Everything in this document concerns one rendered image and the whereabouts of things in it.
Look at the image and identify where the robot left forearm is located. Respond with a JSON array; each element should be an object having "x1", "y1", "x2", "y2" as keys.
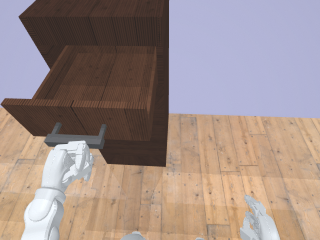
[{"x1": 21, "y1": 187, "x2": 66, "y2": 240}]

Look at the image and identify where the right robot hand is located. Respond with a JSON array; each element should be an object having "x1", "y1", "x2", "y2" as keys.
[{"x1": 240, "y1": 194, "x2": 280, "y2": 240}]

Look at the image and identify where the left robot shin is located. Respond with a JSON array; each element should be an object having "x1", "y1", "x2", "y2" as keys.
[{"x1": 132, "y1": 231, "x2": 142, "y2": 236}]

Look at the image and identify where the drawer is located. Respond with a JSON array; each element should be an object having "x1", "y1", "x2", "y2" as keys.
[{"x1": 0, "y1": 45, "x2": 158, "y2": 141}]

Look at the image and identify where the left robot hand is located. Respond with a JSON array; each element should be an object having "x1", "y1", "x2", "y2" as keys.
[{"x1": 41, "y1": 140, "x2": 94, "y2": 193}]

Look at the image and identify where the handle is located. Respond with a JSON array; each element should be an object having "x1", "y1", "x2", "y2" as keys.
[{"x1": 44, "y1": 122, "x2": 107, "y2": 149}]

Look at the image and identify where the cabinet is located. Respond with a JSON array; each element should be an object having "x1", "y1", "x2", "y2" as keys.
[{"x1": 18, "y1": 0, "x2": 169, "y2": 167}]

